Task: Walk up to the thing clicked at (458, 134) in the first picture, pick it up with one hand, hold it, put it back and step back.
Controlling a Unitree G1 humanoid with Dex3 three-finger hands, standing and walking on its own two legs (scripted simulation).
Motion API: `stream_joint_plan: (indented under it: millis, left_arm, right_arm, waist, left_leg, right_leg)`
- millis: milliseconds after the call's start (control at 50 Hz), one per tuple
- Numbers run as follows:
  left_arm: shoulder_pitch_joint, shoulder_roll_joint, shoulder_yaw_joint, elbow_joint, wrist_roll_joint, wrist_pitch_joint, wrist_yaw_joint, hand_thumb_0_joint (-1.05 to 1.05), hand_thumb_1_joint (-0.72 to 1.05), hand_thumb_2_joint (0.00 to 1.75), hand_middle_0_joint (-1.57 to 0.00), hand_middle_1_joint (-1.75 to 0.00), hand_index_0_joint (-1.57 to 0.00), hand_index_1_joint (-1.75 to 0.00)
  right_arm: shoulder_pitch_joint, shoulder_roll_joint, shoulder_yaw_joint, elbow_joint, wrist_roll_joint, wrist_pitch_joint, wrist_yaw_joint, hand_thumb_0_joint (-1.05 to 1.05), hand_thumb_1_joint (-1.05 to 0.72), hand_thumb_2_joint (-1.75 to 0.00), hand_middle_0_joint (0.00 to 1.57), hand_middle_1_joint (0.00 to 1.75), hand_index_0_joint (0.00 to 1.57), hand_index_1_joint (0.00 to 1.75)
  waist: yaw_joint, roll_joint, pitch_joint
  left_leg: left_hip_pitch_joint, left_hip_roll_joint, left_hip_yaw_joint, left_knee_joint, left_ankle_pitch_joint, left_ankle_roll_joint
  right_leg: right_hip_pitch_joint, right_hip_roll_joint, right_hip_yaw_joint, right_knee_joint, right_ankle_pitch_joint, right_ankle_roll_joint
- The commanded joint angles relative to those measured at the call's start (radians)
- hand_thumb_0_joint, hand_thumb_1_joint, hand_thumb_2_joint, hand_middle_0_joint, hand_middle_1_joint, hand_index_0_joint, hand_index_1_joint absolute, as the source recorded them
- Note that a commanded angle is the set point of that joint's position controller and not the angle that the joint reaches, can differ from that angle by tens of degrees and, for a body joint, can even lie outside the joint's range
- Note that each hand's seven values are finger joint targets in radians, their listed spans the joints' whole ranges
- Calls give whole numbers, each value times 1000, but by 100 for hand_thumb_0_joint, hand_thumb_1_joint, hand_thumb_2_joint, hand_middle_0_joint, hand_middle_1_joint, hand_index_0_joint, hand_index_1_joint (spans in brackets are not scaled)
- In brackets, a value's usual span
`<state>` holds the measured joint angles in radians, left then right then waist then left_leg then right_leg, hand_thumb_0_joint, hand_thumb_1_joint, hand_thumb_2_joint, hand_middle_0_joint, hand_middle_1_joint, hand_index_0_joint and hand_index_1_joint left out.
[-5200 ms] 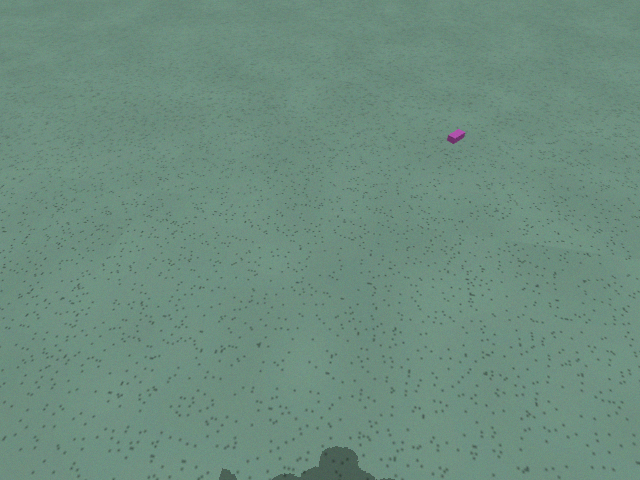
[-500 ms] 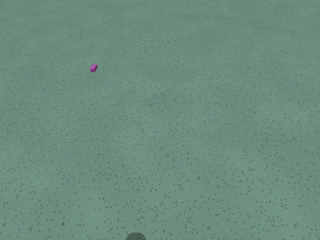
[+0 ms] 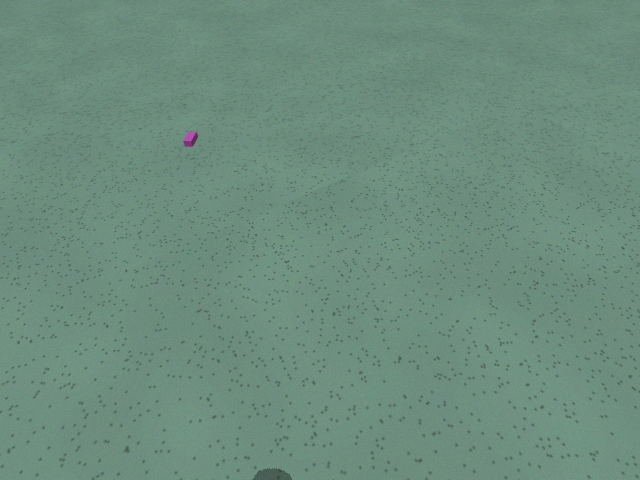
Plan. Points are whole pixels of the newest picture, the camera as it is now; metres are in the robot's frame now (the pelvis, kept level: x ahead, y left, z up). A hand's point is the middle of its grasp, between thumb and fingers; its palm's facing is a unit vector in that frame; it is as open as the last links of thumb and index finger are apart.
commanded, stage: stand
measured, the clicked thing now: (190, 139) +1.81 +0.80 -0.77
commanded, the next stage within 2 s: walk up in 0.38 s
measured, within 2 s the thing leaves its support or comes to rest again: neither
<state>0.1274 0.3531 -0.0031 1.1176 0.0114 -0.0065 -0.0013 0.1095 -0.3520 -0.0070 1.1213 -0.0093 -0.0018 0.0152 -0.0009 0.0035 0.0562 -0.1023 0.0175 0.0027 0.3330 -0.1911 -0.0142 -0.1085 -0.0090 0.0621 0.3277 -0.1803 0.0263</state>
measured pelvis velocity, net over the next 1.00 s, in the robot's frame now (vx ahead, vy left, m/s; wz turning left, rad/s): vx -0.01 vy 0.01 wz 0.27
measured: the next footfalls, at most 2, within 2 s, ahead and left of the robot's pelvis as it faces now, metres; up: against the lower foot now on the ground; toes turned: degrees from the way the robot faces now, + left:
right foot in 1.10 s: +0.07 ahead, -0.13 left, +0.00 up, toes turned +21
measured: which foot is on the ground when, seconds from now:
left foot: down 0.00-1.00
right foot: down 0.00-0.80, up 0.82-1.00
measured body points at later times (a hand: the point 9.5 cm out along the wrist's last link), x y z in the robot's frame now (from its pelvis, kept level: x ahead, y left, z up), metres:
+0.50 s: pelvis +0.00 -0.01 -0.01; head +0.02 +0.00 +0.44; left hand +0.08 +0.31 -0.13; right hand +0.08 -0.31 -0.14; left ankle +0.00 +0.13 -0.75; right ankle +0.00 -0.14 -0.75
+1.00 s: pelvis -0.01 +0.01 -0.02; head +0.02 +0.04 +0.43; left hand -0.01 +0.34 -0.15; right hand +0.14 -0.28 -0.12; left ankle -0.01 +0.13 -0.75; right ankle +0.02 -0.14 -0.72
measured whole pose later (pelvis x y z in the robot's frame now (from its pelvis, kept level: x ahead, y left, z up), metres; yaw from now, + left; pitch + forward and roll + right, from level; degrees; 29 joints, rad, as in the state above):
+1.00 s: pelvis -0.01 +0.01 -0.02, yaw +16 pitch -2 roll +0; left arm 0.14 0.41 0.07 0.93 0.01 0.07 -0.02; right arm 0.24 -0.37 -0.05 0.89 -0.03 -0.02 -0.01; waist 0.01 -0.06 0.13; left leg -0.29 -0.01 -0.05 0.60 -0.27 0.01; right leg -0.34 -0.04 0.01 0.87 -0.51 -0.02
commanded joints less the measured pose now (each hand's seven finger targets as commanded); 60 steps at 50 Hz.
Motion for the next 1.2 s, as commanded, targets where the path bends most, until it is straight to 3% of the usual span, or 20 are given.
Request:
stream_joint_plan:
  millis: [0,340,400,460,520,540,560,580,640,740,760,780,800,820,880,1000,1060,1100,1120,1180]
  left_arm:
    - [-35,214,40,-55,-1,-25,13,0,90,90,-20,-30,-20,-30]
    - [-29,216,40,-57,-3,-24,12,0,90,90,-20,-30,-20,-30]
    - [-39,238,84,-99,-6,-5,9,0,90,90,-20,-30,-20,-30]
    - [-35,227,94,-119,-4,6,6,0,90,90,-20,-30,-20,-30]
    - [-17,258,111,-133,4,9,4,0,90,90,-20,-30,-20,-30]
    - [-2,299,125,-135,6,9,6,0,90,90,-20,-30,-20,-30]
    - [-45,326,132,-170,18,6,7,0,90,90,-20,-30,-20,-30]
    - [-58,321,136,-199,26,4,5,0,90,90,-20,-30,-20,-30]
    - [-137,284,120,-248,33,0,6,0,90,90,-20,-30,-20,-30]
    - [-86,278,118,-273,19,27,-12,0,90,90,-20,-30,-20,-30]
    - [-52,215,104,-277,9,40,-15,0,90,90,-20,-30,-20,-30]
    - [-25,144,85,-300,0,52,-19,0,90,90,-20,-30,-20,-30]
    - [-18,227,110,-283,4,64,-6,0,90,90,-20,-30,-20,-30]
    - [-29,256,113,-274,0,65,-7,0,90,90,-20,-30,-20,-30]
    - [14,233,117,-256,-3,55,-11,0,90,90,-20,-30,-20,-30]
    - [25,206,116,-272,1,40,-10,0,90,90,-20,-30,-20,-30]
    - [109,203,122,-235,7,20,-2,0,90,90,-20,-30,-20,-30]
    - [75,328,140,-263,25,-2,3,0,90,90,-20,-30,-20,-30]
    - [9,363,146,-285,24,-1,-4,0,90,90,-20,-30,-20,-30]
    - [-31,275,121,-296,24,-9,-1,0,90,90,-20,-30,-20,-30]
  right_arm:
    - [-38,-216,-43,-60,3,-22,-17,0,-90,-90,20,30,20,30]
    - [-31,-217,-43,-58,2,-23,-18,0,-90,-90,20,30,20,30]
    - [-4,-286,-84,-115,13,-16,-19,0,-90,-90,20,30,20,30]
    - [4,-274,-96,-156,4,-10,-23,0,-90,-90,20,30,20,30]
    - [-17,-239,-96,-199,-1,-1,-24,0,-90,-90,20,30,20,30]
    - [-20,-216,-92,-210,1,2,-27,0,-90,-90,20,30,20,30]
    - [3,-220,-101,-226,-6,8,-30,0,-90,-90,20,30,20,30]
    - [21,-235,-107,-239,-18,14,-31,0,-90,-90,20,30,20,30]
    - [93,-228,-110,-245,-5,16,-6,0,-90,-90,20,30,20,30]
    - [213,-216,-119,-211,-15,-17,-8,0,-90,-90,20,30,20,30]
    - [215,-269,-134,-215,-29,-27,-19,0,-90,-90,20,30,20,30]
    - [181,-373,-152,-251,-46,-38,-28,0,-90,-90,20,30,20,30]
    - [151,-424,-155,-281,-27,-43,-32,0,-90,-90,20,30,20,30]
    - [118,-391,-151,-292,-19,-47,-40,0,-90,-90,20,30,20,30]
    - [115,-317,-122,-300,-16,-54,-58,0,-90,-90,20,30,20,30]
    - [139,-312,-114,-330,-17,-41,-56,0,-90,-90,20,30,20,30]
    - [73,-281,-99,-359,0,-18,-48,0,-90,-90,20,30,20,30]
    - [69,-191,-74,-378,17,-10,-45,0,-90,-90,20,30,20,30]
    - [79,-238,-95,-359,10,-3,-55,0,-90,-90,20,30,20,30]
    - [117,-234,-97,-317,11,-10,-42,0,-90,-90,20,30,20,30]
  waist:
    - [-5,-8,-60]
    - [-2,-4,-69]
    - [17,61,-75]
    - [19,74,-101]
    - [37,-13,-86]
    - [52,-123,-79]
    - [44,-214,-68]
    - [43,-202,-37]
    - [-11,-176,-2]
    - [-33,-121,-103]
    - [-29,41,-87]
    - [5,285,-58]
    - [-11,198,-86]
    - [2,122,-57]
    - [19,145,-80]
    - [-4,170,-100]
    - [49,120,-113]
    - [40,-155,-52]
    - [32,-214,-39]
    - [-1,-148,30]
  left_leg:
    - [12,109,-82,-48,82,37]
    - [16,109,-81,-49,94,37]
    - [-60,133,-169,15,351,94]
    - [-119,126,-197,60,301,100]
    - [-265,34,-130,199,140,60]
    - [-295,-45,-47,364,49,37]
    - [-342,-50,-4,536,-312,30]
    - [-347,0,-41,641,-386,26]
    - [-291,48,-53,557,-287,24]
    - [-53,-46,71,110,-39,31]
    - [-7,34,-81,-2,12,53]
    - [34,291,-507,-66,155,141]
    - [-89,355,-608,-60,60,275]
    - [-104,326,-547,-21,113,289]
    - [-52,233,-333,85,284,226]
    - [-120,205,-296,158,423,229]
    - [-233,130,-242,269,264,157]
    - [-396,-87,-107,478,-104,50]
    - [-322,-64,-77,639,-419,32]
    - [-326,-39,-84,639,-355,40]
  right_leg:
    - [-24,-105,66,-54,128,-41]
    - [-16,-107,68,-49,136,-46]
    - [4,-45,-53,102,58,-46]
    - [26,-51,-49,129,25,-63]
    - [90,-147,42,53,-7,-130]
    - [78,-254,133,-17,11,-205]
    - [39,-399,225,-55,105,-294]
    - [-42,-467,257,-75,136,-334]
    - [-84,-325,60,-2,190,-252]
    - [-88,-232,-86,297,69,-172]
    - [-184,-163,-138,453,-102,-113]
    - [-405,-4,-150,614,-436,-38]
    - [-313,-53,14,661,-461,-40]
    - [-313,-68,22,707,-425,-41]
    - [-314,-83,8,621,-327,-50]
    - [-177,-21,-64,424,-304,-42]
    - [-2,4,-86,148,-109,-71]
    - [-26,-287,300,-37,-136,-194]
    - [-164,-427,395,-45,-65,-313]
    - [-150,-289,154,37,138,-258]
